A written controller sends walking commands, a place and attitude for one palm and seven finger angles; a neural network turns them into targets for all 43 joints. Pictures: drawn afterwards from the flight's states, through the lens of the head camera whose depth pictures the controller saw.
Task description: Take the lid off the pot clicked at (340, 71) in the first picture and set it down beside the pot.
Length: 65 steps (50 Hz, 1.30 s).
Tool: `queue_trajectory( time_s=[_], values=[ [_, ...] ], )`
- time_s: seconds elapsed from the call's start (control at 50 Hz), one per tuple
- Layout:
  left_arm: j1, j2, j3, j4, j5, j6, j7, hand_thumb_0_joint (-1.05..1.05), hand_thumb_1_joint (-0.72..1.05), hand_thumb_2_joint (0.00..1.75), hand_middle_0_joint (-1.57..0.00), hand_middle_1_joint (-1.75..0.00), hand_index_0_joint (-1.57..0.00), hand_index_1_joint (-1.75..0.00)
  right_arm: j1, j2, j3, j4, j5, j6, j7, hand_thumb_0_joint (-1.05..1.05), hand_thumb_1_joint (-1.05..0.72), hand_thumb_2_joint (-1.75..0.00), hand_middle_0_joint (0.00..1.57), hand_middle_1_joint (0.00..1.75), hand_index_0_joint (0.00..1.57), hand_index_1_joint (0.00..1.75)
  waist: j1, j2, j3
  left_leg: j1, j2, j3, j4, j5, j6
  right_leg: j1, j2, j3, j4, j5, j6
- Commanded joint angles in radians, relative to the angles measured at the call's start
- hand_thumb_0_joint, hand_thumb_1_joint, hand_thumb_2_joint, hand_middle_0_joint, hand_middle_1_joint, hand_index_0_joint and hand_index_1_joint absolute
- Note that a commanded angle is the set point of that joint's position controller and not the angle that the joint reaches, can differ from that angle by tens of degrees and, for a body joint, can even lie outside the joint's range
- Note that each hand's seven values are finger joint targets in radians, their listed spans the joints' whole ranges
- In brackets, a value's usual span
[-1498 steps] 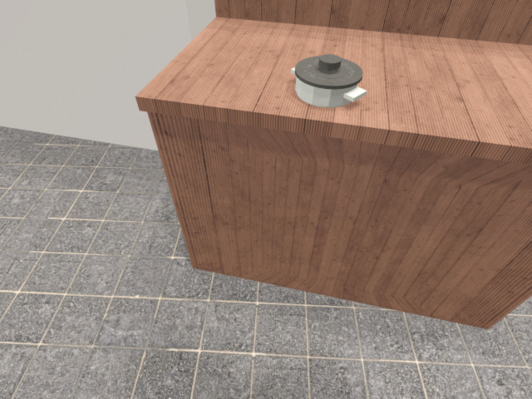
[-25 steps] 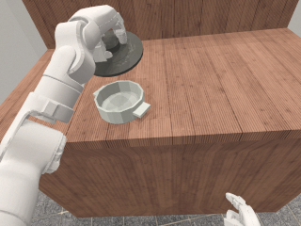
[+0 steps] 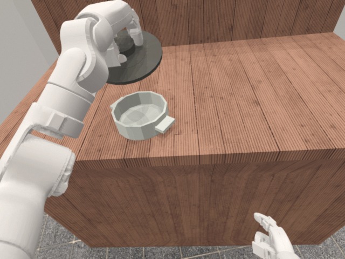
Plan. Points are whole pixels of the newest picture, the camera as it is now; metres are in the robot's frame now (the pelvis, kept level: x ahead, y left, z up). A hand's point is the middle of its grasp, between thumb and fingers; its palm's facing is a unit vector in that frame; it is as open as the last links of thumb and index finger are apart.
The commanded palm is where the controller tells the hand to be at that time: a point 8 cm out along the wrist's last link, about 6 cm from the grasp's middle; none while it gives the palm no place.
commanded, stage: move the lid sideways beside the pot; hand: left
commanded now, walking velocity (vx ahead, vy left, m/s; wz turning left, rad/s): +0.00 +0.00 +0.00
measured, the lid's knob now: (122, 46) +0.47 +0.12 +0.30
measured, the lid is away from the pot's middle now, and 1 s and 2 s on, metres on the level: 0.00 0.15 0.25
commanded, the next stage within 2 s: lower the lid onto the table in 1.90 s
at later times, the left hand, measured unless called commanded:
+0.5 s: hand (88, 54) +0.42 +0.17 +0.30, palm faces -0.07 -0.05 -1.00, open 7.9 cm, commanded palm +0.39 +0.19 +0.37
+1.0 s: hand (51, 61) +0.42 +0.26 +0.30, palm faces -0.10 -0.06 -0.99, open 7.9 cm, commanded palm +0.39 +0.26 +0.37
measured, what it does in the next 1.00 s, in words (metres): stands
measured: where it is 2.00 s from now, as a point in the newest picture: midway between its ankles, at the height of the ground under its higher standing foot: outside the picture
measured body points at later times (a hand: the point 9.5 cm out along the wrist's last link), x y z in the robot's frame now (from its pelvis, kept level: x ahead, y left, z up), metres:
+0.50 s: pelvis -0.01 -0.01 +0.00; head -0.01 -0.05 +0.45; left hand +0.42 +0.17 +0.36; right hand +0.17 -0.24 -0.11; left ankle +0.04 +0.09 -0.74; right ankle -0.02 -0.13 -0.74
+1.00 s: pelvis +0.00 +0.00 +0.00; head +0.01 -0.03 +0.45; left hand +0.42 +0.26 +0.35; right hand +0.16 -0.24 -0.11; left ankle +0.04 +0.09 -0.74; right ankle -0.02 -0.13 -0.74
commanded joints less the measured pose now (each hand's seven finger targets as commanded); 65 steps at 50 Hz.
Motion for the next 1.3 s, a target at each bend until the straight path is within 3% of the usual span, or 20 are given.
queue_trajectory(
  time_s=[0.0,0.02,0.14,0.22,0.28,0.32,0.34,0.62,0.64,0.72,0.78,0.82,0.84,0.92,0.94,1.02,1.04,1.18,1.22,1.28],
  values=[
    [-0.583,0.277,0.17,-0.196,0.058,0.002,0.06,0.0,0.47,1.25,-0.87,-0.75,-0.88,-0.73,-0.161,-0.09,-0.033,-0.17,0.007,-0.045,-0.004,0.0,-0.9,-0.9,0.2,0.3,0.2,0.3,0.014,-0.154,-0.393,0.237,-0.001,-0.045,0.001,0.224,0.018,0.041,0.049,-0.001,-0.037,0.305,-0.061],
    [-0.535,0.221,0.136,-0.187,0.025,-0.004,0.057,0.0,0.47,1.25,-0.87,-0.75,-0.88,-0.73,-0.147,-0.098,-0.037,-0.177,0.013,-0.04,0.002,0.0,-0.9,-0.9,0.2,0.3,0.2,0.3,0.0,-0.133,-0.379,0.245,0.003,-0.049,0.009,0.217,0.018,0.023,0.047,-0.006,-0.047,0.287,-0.062],
    [-0.64,0.367,0.213,-0.228,0.063,-0.014,0.051,0.0,0.47,1.25,-0.87,-0.75,-0.88,-0.73,-0.147,-0.097,-0.031,-0.173,0.013,-0.05,-0.016,0.0,-0.9,-0.9,0.2,0.3,0.2,0.3,0.011,-0.128,-0.388,0.233,-0.005,-0.049,-0.009,0.158,0.019,0.034,0.051,0.004,-0.044,0.237,-0.058],
    [-0.586,0.276,0.145,-0.191,0.031,-0.017,0.033,0.0,0.47,1.25,-0.87,-0.75,-0.88,-0.73,-0.126,-0.105,-0.036,-0.17,0.017,-0.048,-0.016,0.0,-0.9,-0.9,0.2,0.3,0.2,0.3,-0.012,-0.109,-0.36,0.254,-0.003,-0.057,0.003,0.16,0.021,-0.002,0.052,-0.008,-0.055,0.231,-0.058],
    [-0.609,0.377,0.205,-0.1,0.073,-0.012,0.031,0.0,0.47,1.25,-0.87,-0.75,-0.88,-0.73,-0.123,-0.107,-0.031,-0.153,0.016,-0.052,-0.027,0.0,-0.9,-0.9,0.2,0.3,0.2,0.3,-0.002,-0.145,-0.318,0.205,-0.005,-0.054,-0.01,0.089,0.021,-0.011,0.054,-0.003,-0.055,0.181,-0.055],
    [-0.588,0.348,0.186,-0.12,0.048,-0.026,0.026,0.0,0.47,1.25,-0.87,-0.75,-0.88,-0.73,-0.101,-0.119,-0.04,-0.158,0.014,-0.05,-0.026,0.0,-0.9,-0.9,0.2,0.3,0.2,0.3,-0.012,-0.108,-0.342,0.226,-0.009,-0.055,0.003,0.1,0.024,-0.008,0.051,-0.002,-0.063,0.191,-0.055],
    [-0.642,0.409,0.219,-0.166,0.077,-0.032,0.031,0.0,0.47,1.25,-0.87,-0.75,-0.88,-0.73,-0.109,-0.109,-0.037,-0.162,0.016,-0.057,-0.024,0.0,-0.9,-0.9,0.2,0.3,0.2,0.3,0.002,-0.11,-0.396,0.227,-0.01,-0.055,-0.006,0.114,0.02,0.028,0.054,0.005,-0.048,0.203,-0.055],
    [-0.525,0.447,0.24,-0.144,0.066,-0.062,-0.015,0.0,0.47,1.25,-0.87,-0.75,-0.88,-0.73,-0.074,-0.136,-0.052,-0.179,0.018,-0.025,-0.021,0.0,-0.9,-0.9,0.2,0.3,0.2,0.3,-0.012,-0.084,-0.363,0.233,-0.011,-0.056,0.032,0.189,0.032,0.016,0.056,-0.003,-0.053,0.279,-0.056],
    [-0.569,0.526,0.291,-0.201,0.089,-0.068,-0.009,0.0,0.47,1.25,-0.87,-0.75,-0.88,-0.73,-0.081,-0.127,-0.048,-0.188,0.019,-0.029,-0.02,0.0,-0.9,-0.9,0.2,0.3,0.2,0.3,0.005,-0.08,-0.415,0.235,-0.012,-0.054,0.027,0.208,0.029,0.05,0.06,0.005,-0.038,0.293,-0.055],
    [-0.519,0.475,0.249,-0.111,0.066,-0.073,-0.023,0.0,0.47,1.25,-0.87,-0.75,-0.88,-0.73,-0.052,-0.14,-0.054,-0.172,0.023,-0.013,-0.026,0.0,-0.9,-0.9,0.2,0.3,0.2,0.3,-0.026,-0.083,-0.339,0.229,-0.011,-0.056,0.031,0.178,0.033,0.001,0.061,-0.008,-0.063,0.267,-0.053],
    [-0.573,0.574,0.316,-0.148,0.093,-0.085,-0.019,0.0,0.47,1.25,-0.87,-0.75,-0.88,-0.73,-0.068,-0.135,-0.052,-0.177,0.023,-0.014,-0.029,0.0,-0.9,-0.9,0.2,0.3,0.2,0.3,-0.009,-0.079,-0.369,0.226,-0.013,-0.056,0.029,0.179,0.033,0.021,0.064,-0.001,-0.051,0.269,-0.055],
    [-0.515,0.526,0.281,-0.145,0.07,-0.093,-0.025,0.0,0.47,1.25,-0.87,-0.75,-0.88,-0.73,-0.044,-0.147,-0.057,-0.177,0.023,-0.008,-0.024,0.0,-0.9,-0.9,0.2,0.3,0.2,0.3,-0.021,-0.039,-0.385,0.253,-0.01,-0.062,0.042,0.236,0.033,0.014,0.063,-0.007,-0.055,0.295,-0.057],
    [-0.562,0.587,0.321,-0.18,0.095,-0.095,-0.018,0.0,0.47,1.25,-0.87,-0.75,-0.88,-0.73,-0.05,-0.136,-0.055,-0.182,0.024,-0.013,-0.023,0.0,-0.9,-0.9,0.2,0.3,0.2,0.3,-0.009,-0.054,-0.412,0.246,-0.009,-0.061,0.031,0.219,0.027,0.031,0.068,-0.003,-0.047,0.274,-0.055],
    [-0.513,0.507,0.253,-0.122,0.069,-0.102,-0.03,0.0,0.47,1.25,-0.87,-0.75,-0.88,-0.73,-0.04,-0.149,-0.059,-0.176,0.029,0.003,-0.022,0.0,-0.9,-0.9,0.2,0.3,0.2,0.3,-0.033,-0.026,-0.345,0.252,-0.005,-0.072,0.032,0.202,0.03,-0.029,0.068,-0.02,-0.066,0.237,-0.059],
    [-0.562,0.564,0.287,-0.168,0.092,-0.107,-0.02,0.0,0.47,1.25,-0.87,-0.75,-0.88,-0.73,-0.046,-0.138,-0.056,-0.182,0.031,-0.002,-0.022,0.0,-0.9,-0.9,0.2,0.3,0.2,0.3,-0.02,-0.027,-0.386,0.257,-0.004,-0.07,0.025,0.201,0.025,-0.009,0.074,-0.014,-0.056,0.227,-0.058],
    [-0.528,0.547,0.279,-0.162,0.07,-0.122,-0.02,0.0,0.47,1.25,-0.87,-0.75,-0.88,-0.73,-0.028,-0.152,-0.06,-0.172,0.026,0.0,-0.025,0.0,-0.9,-0.9,0.2,0.3,0.2,0.3,-0.033,0.009,-0.391,0.294,-0.001,-0.086,0.039,0.23,0.028,-0.035,0.073,-0.021,-0.065,0.222,-0.064],
    [-0.59,0.609,0.321,-0.21,0.093,-0.129,-0.011,0.0,0.47,1.25,-0.87,-0.75,-0.88,-0.73,-0.033,-0.141,-0.057,-0.176,0.027,-0.007,-0.023,0.0,-0.9,-0.9,0.2,0.3,0.2,0.3,-0.02,0.009,-0.432,0.296,-0.002,-0.087,0.027,0.233,0.022,-0.015,0.079,-0.018,-0.055,0.219,-0.063],
    [-0.526,0.635,0.351,-0.101,0.094,-0.135,-0.022,0.0,0.47,1.25,-0.87,-0.75,-0.88,-0.73,-0.032,-0.149,-0.058,-0.166,0.028,0.013,-0.023,0.0,-0.9,-0.9,0.2,0.3,0.2,0.3,-0.015,-0.051,-0.365,0.245,0.001,-0.088,0.021,0.214,0.024,-0.028,0.077,-0.029,-0.059,0.211,-0.065],
    [-0.48,0.555,0.285,-0.106,0.071,-0.141,-0.025,0.0,0.47,1.25,-0.87,-0.75,-0.88,-0.73,-0.017,-0.156,-0.062,-0.169,0.028,0.017,-0.019,0.0,-0.9,-0.9,0.2,0.3,0.2,0.3,-0.032,-0.01,-0.369,0.28,0.007,-0.097,0.032,0.259,0.022,-0.053,0.074,-0.03,-0.065,0.205,-0.064],
    [-0.533,0.62,0.324,-0.088,0.103,-0.139,-0.022,0.0,0.47,1.25,-0.87,-0.75,-0.88,-0.73,-0.022,-0.151,-0.06,-0.162,0.03,0.025,-0.022,0.0,-0.9,-0.9,0.2,0.3,0.2,0.3,-0.024,-0.042,-0.347,0.25,0.009,-0.095,0.011,0.162,0.02,-0.059,0.08,-0.033,-0.071,0.16,-0.063]
  ],
)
